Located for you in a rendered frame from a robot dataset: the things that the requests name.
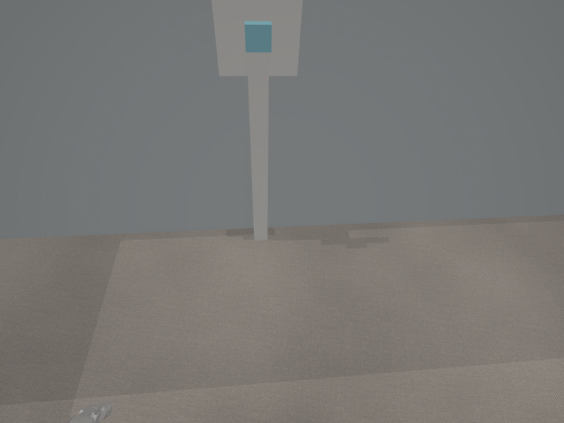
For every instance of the robot left hand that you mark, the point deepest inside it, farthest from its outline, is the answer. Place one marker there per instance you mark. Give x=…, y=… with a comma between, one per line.
x=92, y=413

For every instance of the panel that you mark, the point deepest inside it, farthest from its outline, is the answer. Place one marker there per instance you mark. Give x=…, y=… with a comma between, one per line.
x=233, y=60

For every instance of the button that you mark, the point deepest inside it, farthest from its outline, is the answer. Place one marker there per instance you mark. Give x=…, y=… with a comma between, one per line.
x=258, y=36

